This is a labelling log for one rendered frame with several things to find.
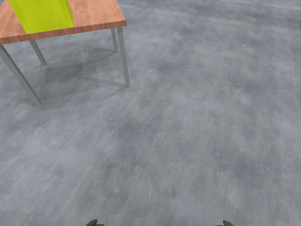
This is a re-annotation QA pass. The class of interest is table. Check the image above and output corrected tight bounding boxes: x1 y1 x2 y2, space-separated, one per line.
0 0 130 106

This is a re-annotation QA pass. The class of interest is carton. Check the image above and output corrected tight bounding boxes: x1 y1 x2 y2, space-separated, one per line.
8 0 74 34

